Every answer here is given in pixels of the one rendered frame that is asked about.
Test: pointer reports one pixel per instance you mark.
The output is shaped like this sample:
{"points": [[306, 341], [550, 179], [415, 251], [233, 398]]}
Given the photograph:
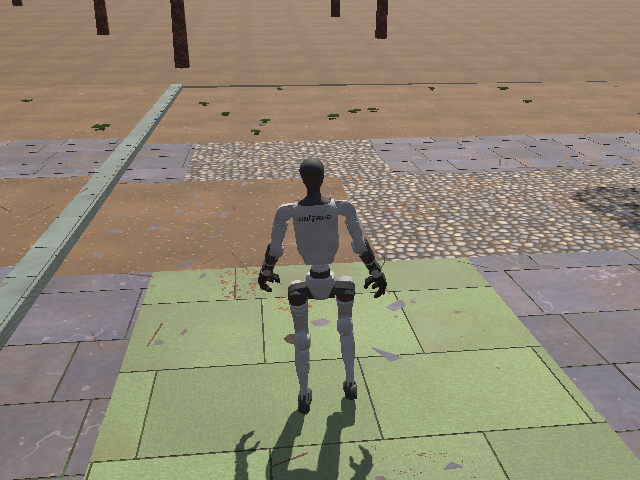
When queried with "left robot shin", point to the left robot shin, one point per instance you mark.
{"points": [[302, 363]]}

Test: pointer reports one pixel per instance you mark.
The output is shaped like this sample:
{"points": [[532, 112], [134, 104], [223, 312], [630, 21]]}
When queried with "robot head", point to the robot head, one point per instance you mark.
{"points": [[312, 174]]}

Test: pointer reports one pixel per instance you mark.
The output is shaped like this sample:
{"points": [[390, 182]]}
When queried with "robot left hand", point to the robot left hand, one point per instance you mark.
{"points": [[262, 281]]}

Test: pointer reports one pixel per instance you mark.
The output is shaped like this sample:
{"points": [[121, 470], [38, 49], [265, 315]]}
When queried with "right robot upper arm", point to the right robot upper arm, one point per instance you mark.
{"points": [[347, 209]]}

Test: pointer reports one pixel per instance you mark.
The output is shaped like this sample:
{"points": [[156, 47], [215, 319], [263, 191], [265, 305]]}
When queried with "left robot upper arm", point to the left robot upper arm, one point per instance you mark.
{"points": [[283, 214]]}

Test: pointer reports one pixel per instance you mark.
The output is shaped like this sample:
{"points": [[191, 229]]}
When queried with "robot right hand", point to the robot right hand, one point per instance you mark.
{"points": [[379, 282]]}

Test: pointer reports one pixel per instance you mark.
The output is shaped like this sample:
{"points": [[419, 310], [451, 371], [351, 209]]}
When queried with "robot right forearm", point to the robot right forearm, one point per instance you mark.
{"points": [[370, 261]]}

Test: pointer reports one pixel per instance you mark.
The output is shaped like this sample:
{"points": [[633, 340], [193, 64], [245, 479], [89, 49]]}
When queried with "robot left forearm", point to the robot left forearm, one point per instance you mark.
{"points": [[268, 263]]}

